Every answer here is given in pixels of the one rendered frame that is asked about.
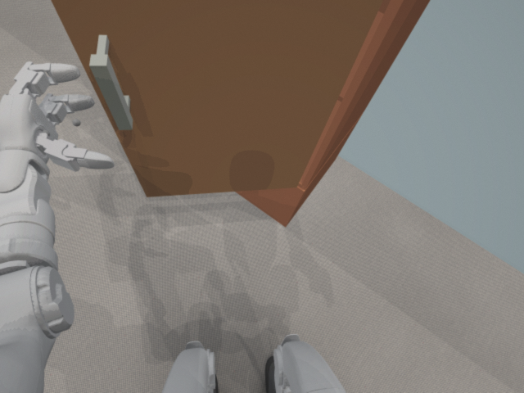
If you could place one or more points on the robot right thigh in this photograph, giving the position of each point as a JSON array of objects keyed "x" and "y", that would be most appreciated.
[{"x": 300, "y": 366}]

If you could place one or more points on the left robot hand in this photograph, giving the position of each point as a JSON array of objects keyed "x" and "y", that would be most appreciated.
[{"x": 22, "y": 120}]

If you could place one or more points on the robot left upper arm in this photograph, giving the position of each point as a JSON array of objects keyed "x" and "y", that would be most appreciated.
[{"x": 34, "y": 309}]

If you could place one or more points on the cupboard door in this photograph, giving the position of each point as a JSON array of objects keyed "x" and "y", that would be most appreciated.
[{"x": 225, "y": 95}]

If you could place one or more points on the handle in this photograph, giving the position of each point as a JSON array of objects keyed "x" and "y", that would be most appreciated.
[{"x": 104, "y": 74}]

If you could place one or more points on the robot left forearm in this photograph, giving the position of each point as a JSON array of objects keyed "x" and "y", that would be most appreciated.
[{"x": 27, "y": 221}]

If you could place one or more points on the robot right shin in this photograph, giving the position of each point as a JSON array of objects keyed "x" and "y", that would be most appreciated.
[{"x": 292, "y": 337}]

